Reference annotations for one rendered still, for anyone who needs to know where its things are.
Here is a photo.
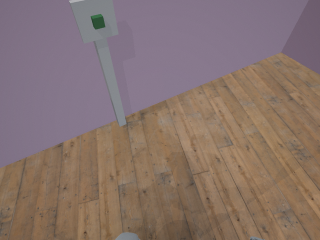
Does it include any button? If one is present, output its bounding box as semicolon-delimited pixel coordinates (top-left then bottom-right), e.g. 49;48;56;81
90;14;106;30

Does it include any panel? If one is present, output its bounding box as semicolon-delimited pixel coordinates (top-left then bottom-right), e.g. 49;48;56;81
69;0;127;127

